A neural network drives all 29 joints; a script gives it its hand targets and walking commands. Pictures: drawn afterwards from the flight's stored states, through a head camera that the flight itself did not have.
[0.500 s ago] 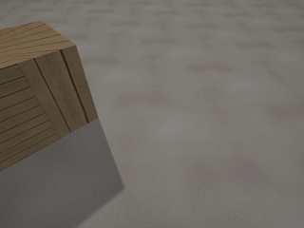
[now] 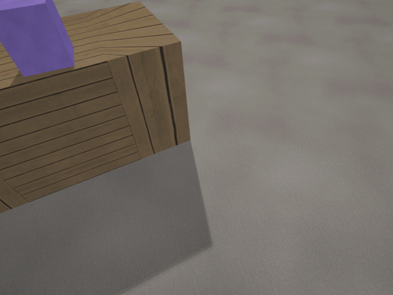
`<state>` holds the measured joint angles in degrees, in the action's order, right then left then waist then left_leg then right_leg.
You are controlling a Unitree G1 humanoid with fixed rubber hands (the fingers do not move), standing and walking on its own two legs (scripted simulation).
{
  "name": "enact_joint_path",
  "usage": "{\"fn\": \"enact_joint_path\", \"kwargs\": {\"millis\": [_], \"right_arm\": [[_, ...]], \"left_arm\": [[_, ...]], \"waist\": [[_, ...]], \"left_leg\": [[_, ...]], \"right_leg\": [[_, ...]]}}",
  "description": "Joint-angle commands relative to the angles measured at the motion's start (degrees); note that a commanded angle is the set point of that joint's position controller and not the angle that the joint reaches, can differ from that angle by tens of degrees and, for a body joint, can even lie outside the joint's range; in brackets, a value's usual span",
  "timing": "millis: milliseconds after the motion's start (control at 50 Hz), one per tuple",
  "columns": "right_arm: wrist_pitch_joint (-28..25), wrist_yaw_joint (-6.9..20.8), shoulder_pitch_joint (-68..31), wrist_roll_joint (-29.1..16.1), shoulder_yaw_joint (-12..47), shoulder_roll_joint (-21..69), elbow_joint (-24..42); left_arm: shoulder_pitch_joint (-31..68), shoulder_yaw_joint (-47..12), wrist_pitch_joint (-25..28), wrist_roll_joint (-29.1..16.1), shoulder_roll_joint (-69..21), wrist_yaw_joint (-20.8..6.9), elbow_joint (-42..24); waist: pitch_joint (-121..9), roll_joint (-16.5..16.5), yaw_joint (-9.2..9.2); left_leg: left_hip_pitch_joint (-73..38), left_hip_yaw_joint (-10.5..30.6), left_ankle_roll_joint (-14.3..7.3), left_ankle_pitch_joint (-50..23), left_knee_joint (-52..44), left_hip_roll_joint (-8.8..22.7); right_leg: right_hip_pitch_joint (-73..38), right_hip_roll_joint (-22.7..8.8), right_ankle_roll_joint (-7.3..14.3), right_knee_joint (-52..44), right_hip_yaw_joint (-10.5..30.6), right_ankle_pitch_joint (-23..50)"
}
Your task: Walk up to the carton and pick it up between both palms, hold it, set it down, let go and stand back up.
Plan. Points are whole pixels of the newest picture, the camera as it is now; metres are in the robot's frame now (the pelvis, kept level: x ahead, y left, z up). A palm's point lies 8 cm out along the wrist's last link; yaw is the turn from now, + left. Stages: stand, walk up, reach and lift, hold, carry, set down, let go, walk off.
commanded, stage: walk up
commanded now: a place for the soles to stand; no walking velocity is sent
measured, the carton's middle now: (35, 33) +1.11 +0.71 +0.07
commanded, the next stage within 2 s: none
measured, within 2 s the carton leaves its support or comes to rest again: neither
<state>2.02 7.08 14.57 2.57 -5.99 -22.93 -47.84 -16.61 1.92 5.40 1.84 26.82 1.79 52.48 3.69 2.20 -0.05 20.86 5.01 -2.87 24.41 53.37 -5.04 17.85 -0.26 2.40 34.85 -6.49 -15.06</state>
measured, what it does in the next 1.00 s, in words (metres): walks ahead, turning left: left foot, then right foot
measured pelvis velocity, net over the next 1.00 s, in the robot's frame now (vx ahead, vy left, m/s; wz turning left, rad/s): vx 0.31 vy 0.23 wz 0.30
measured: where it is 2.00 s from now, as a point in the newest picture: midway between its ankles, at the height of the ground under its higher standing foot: (127, 233)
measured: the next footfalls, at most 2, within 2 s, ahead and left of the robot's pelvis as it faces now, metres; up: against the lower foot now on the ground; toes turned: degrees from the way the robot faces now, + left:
left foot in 0.30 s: +0.19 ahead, +0.25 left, +0.00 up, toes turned +10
right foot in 0.72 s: +0.39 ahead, +0.11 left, +0.00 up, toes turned +9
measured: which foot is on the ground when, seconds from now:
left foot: up 0.00-0.28, down 0.30-0.74, up 0.76-1.00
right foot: down 0.00-0.32, up 0.34-0.70, down 0.72-1.00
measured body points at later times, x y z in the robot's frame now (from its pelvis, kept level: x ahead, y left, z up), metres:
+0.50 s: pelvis +0.15 +0.15 +0.00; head +0.18 +0.18 +0.45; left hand +0.19 +0.49 -0.11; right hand +0.28 -0.16 -0.09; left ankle +0.15 +0.24 -0.72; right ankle +0.17 +0.01 -0.67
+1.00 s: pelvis +0.31 +0.23 +0.01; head +0.31 +0.21 +0.46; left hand +0.25 +0.56 -0.08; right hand +0.48 -0.05 -0.11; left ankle +0.29 +0.40 -0.67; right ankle +0.35 +0.10 -0.72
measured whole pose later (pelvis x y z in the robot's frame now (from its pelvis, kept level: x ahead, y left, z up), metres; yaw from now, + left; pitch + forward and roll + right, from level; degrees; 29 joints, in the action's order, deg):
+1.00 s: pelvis +0.31 +0.23 +0.01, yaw +17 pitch -5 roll +0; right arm -1.1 5.1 15.6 1.1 -5.2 -22.8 -47.7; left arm -19.2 1.9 5.9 1.0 25.3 -0.6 50.9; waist 4.5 2.3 0.1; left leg 23.9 3.8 -1.4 17.7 54.9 2.9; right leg 9.8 -5.5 0.9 32.7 -7.2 -18.0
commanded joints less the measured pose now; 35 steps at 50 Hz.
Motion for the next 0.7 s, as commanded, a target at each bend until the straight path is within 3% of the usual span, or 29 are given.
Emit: {"fn": "enact_joint_path", "kwargs": {"millis": [0, 60, 100, 160, 180, 220, 240, 260, 280, 300, 320, 340, 360, 380, 420, 480, 540, 580, 620, 640, 660, 680], "right_arm": [[-1.75, -0.09, -3.03, -0.89, -3.52, -14.24, 4.88], [-1.61, 0.35, -4.44, -1.54, -2.77, -12.14, 5.21], [-1.84, 0.28, -6.71, -1.89, -2.22, -10.97, 5.59], [-2.37, 0.24, -9.28, -2.18, -1.8, -9.76, 6.03], [-2.58, 0.23, -8.78, -2.13, -1.96, -9.85, 5.85], [-2.82, 0.02, -4.53, -2.15, -2.62, -10.48, 4.27], [-3.01, -0.22, 0.49, -2.14, -3.21, -10.84, 2.72], [-3.45, -0.81, 8.5, -1.94, -4.42, -12.59, -0.09], [-3.9, -1.94, 15.11, -1.71, -6.01, -16.89, -1.15], [-4.15, -3.39, 15.07, -1.35, -6.76, -22.26, 0.47], [-4.2, -3.21, 11.22, -2.39, -6.3, -23.66, 2.15], [-4.13, -3.31, 8.76, -3.27, -5.99, -21.34, 2.62], [-4.45, -3.57, 6.63, -3.2, -5.31, -19.21, 3.16], [-4.79, -3.93, 5.54, -2.99, -4.73, -17.02, 3.59], [-5.29, -4.15, 4.83, -2.87, -3.74, -14.65, 4.33], [-5.19, -3.78, 4.2, -1.88, -3.12, -13.19, 5.63], [-5.26, -3.57, 4.11, -1.85, -3.12, -13.85, 5.85], [-5.16, -3.42, 3.2, -1.87, -2.94, -13.81, 6.0], [-4.99, -3.4, 2.4, -1.95, -2.66, -13.2, 6.18], [-4.87, -3.47, 1.79, -2.08, -2.47, -12.73, 6.34], [-4.7, -3.57, 0.39, -2.36, -2.31, -12.22, 6.86], [-4.61, -3.68, -1.48, -3.05, -2.15, -11.32, 7.78]], "left_arm": [[2.58, 6.51, 3.33, -0.87, 14.77, 0.31, -5.01], [-0.75, 6.47, 3.16, -1.17, 15.33, -0.36, -4.83], [-2.33, 6.6, 2.82, -1.23, 15.58, -0.7, -4.74], [-3.41, 6.85, 2.13, -1.22, 16.62, -1.12, -4.54], [-2.96, 6.96, 1.84, -1.1, 17.22, -1.23, -4.72], [-0.03, 6.99, 0.98, -1.07, 17.77, -1.29, -5.92], [2.26, 6.95, 0.56, -1.25, 17.64, -1.26, -6.69], [2.83, 6.24, 0.14, -1.1, 15.4, -1.35, -7.31], [0.85, 4.39, 0.05, -1.17, 10.76, -1.61, -8.44], [1.34, 2.59, 0.34, -1.56, 5.52, -1.72, -11.03], [3.04, 3.14, 0.24, -1.72, 9.62, -1.32, -11.35], [5.52, 3.24, 0.49, -1.29, 12.3, -1.16, -10.28], [4.61, 3.08, 0.67, -1.49, 11.81, -1.52, -9.07], [3.11, 3.02, 0.73, -1.52, 10.52, -1.7, -7.65], [-0.17, 2.86, 0.49, -1.34, 9.25, -1.69, -6.16], [1.79, 3.43, 0.37, -0.98, 9.35, -1.59, -6.56], [5.51, 3.45, 0.75, -0.71, 9.6, -1.64, -7.55], [6.13, 3.41, 1.04, -0.64, 9.32, -1.7, -7.37], [5.69, 3.31, 1.5, -0.84, 8.46, -1.7, -6.91], [4.28, 3.26, 1.82, -1.01, 8.05, -1.63, -6.4], [0.8, 3.42, 2.17, -1.16, 7.69, -1.4, -5.23], [-5.77, 4.15, 2.51, -0.95, 8.88, -0.86, -3.34]], "waist": [[3.75, -4.71, 0.22], [3.56, -9.34, -1.78], [2.51, -11.31, -2.97], [1.73, -14.17, -4.26], [1.05, -15.08, -3.88], [-1.66, -16.48, -1.34], [-3.93, -14.18, 1.89], [-8.95, -5.24, 5.99], [-11.53, 6.22, 9.66], [-9.55, 20.62, 8.82], [-10.66, 16.23, 7.66], [-6.3, 8.45, 6.63], [-3.87, 4.72, 4.8], [-4.46, 5.02, 3.6], [-7.88, 7.56, 2.27], [-7.8, 7.85, 3.08], [-3.46, 7.2, 4.0], [-2.57, 6.53, 3.83], [-3.35, 6.12, 3.35], [-4.54, 5.23, 2.44], [-6.48, 2.95, 0.11], [-10.48, -0.53, -3.63]], "left_leg": [[17.97, 3.43, 3.31, -6.22, 7.87, 9.19], [16.51, -0.1, 4.37, -8.89, 1.7, 9.64], [15.72, -2.71, 4.58, -8.48, -3.23, 9.85], [11.61, -6.6, 4.19, -5.87, -11.02, 10.0], [9.14, -7.89, 3.73, -5.19, -13.64, 9.58], [1.74, -11.09, 2.63, -6.06, -17.96, 8.22], [-5.27, -13.3, 2.03, -10.17, -21.71, 6.73], [-15.53, -12.79, 1.35, -10.85, -24.65, 4.08], [-25.53, -3.78, -0.6, -5.76, -26.96, 6.01], [-28.06, 20.83, -4.31, -4.9, -33.49, 17.49], [-26.5, 35.38, -10.18, -3.37, -39.34, 21.71], [-21.81, 33.05, -10.97, -3.07, -38.97, 22.21], [-20.77, 25.77, -9.86, -8.69, -36.63, 19.35], [-20.87, 19.25, -8.4, -16.97, -34.3, 16.89], [-19.71, 12.48, -8.3, -27.04, -31.23, 14.72], [-18.47, 13.4, -11.08, -20.16, -31.37, 15.18], [-14.9, 15.31, -11.16, -16.04, -33.63, 16.15], [-13.0, 14.26, -9.83, -18.63, -32.6, 15.06], [-13.17, 12.67, -8.7, -27.25, -28.94, 14.27], [-12.74, 10.77, -7.73, -32.92, -25.6, 13.34], [-10.8, 7.46, -5.79, -38.29, -19.97, 11.1], [-6.59, 4.44, -3.11, -39.79, -10.85, 8.58]], "right_leg": [[-8.53, -21.24, 7.45, -26.09, 21.39, -16.38], [-12.46, -18.3, 7.34, -23.61, 10.14, -3.07], [-15.15, -17.29, 8.04, -20.27, 5.36, 6.63], [-15.22, -16.76, 8.41, -16.32, 1.05, 11.06], [-14.79, -17.01, 8.07, -14.85, 0.76, 11.29], [-12.8, -16.75, 6.59, -10.5, -1.03, 10.56], [-9.98, -16.01, 5.56, -5.05, -3.32, 10.2], [-6.73, -13.22, 4.33, 10.02, -5.91, 12.62], [3.85, -10.29, 2.55, 25.68, -4.48, 9.8], [20.05, -3.49, -0.49, 35.32, -2.26, -15.3], [24.3, -1.32, -0.59, 35.4, 3.11, -18.77], [24.31, -4.41, -0.08, 34.95, 6.59, -16.5], [24.02, -6.41, 0.05, 33.38, 6.92, -12.3], [22.41, -7.13, -0.01, 30.74, 6.79, -8.91], [17.4, -7.17, -0.63, 24.62, 5.82, -8.15], [17.09, -5.86, -1.46, 16.81, 4.19, -8.78], [16.89, -5.49, -1.31, 11.33, 3.77, -4.29], [13.58, -4.35, -1.03, 8.13, 2.91, -1.3], [9.57, -2.91, -0.67, 4.43, 1.86, -0.1], [5.51, -2.23, -0.39, 0.62, 1.28, 1.39], [-2.36, -0.81, 0.0, -5.48, 0.17, 5.05], [-14.06, -0.87, 1.05, -10.17, 0.18, 10.38]]}}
